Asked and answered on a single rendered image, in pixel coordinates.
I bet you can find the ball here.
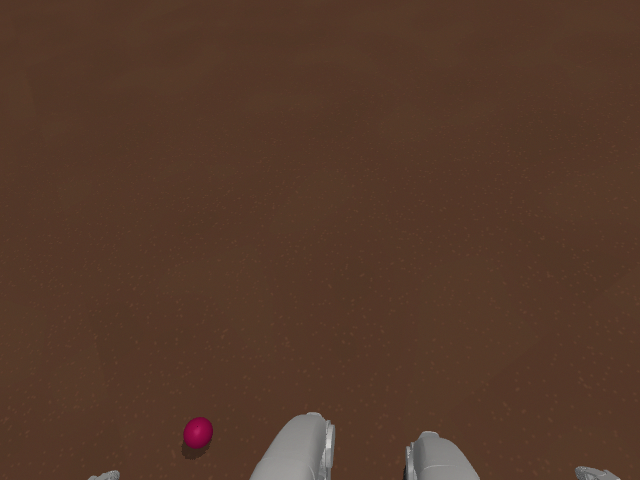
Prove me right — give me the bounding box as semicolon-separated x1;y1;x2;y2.
183;417;213;449

